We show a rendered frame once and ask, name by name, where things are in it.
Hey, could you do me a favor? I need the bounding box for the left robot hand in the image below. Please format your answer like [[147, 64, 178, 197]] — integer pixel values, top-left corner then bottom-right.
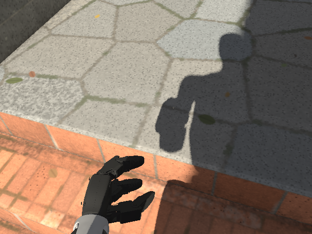
[[81, 155, 155, 224]]

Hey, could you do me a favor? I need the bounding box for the left robot forearm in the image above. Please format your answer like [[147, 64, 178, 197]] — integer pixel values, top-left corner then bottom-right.
[[71, 214, 109, 234]]

